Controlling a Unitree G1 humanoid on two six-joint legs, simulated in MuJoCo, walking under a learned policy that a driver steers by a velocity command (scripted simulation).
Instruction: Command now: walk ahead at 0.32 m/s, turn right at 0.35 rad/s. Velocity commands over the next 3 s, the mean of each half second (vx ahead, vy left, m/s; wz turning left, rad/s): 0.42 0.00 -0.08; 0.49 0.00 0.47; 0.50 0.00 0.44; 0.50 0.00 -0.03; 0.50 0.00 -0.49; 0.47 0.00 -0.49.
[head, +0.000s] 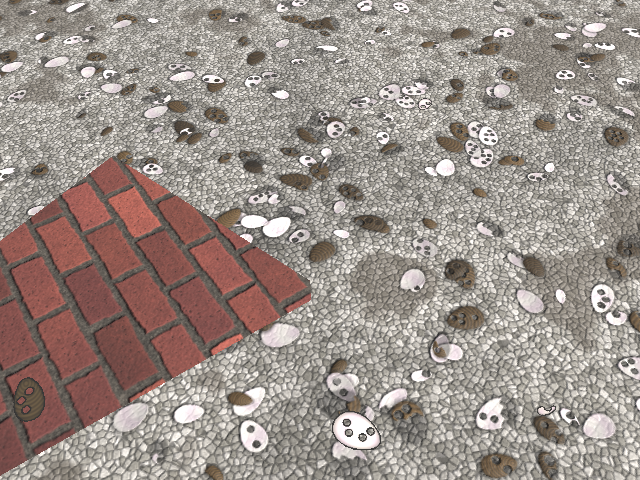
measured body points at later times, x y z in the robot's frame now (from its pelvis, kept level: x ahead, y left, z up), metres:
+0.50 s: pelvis +0.20 -0.05 -0.02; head +0.24 -0.05 +0.43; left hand +0.44 +0.18 -0.08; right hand +0.15 -0.32 -0.15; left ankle +0.02 +0.12 -0.70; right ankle +0.28 -0.16 -0.74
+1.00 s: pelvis +0.47 +0.00 -0.03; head +0.51 +0.02 +0.42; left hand +0.41 +0.29 -0.16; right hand +0.75 -0.18 -0.10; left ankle +0.56 +0.10 -0.74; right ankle +0.29 -0.16 -0.71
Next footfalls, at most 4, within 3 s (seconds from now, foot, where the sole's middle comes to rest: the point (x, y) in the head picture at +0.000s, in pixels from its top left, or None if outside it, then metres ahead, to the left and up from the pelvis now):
0.02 left None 0.05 0.13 -0.78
0.46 right None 0.32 -0.16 -0.78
0.98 left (289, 436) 0.60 0.11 -0.78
1.46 right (330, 309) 0.93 0.03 -0.78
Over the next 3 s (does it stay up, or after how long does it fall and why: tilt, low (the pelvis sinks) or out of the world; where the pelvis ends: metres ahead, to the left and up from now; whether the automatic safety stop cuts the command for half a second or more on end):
stays up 1.50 0.32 -0.02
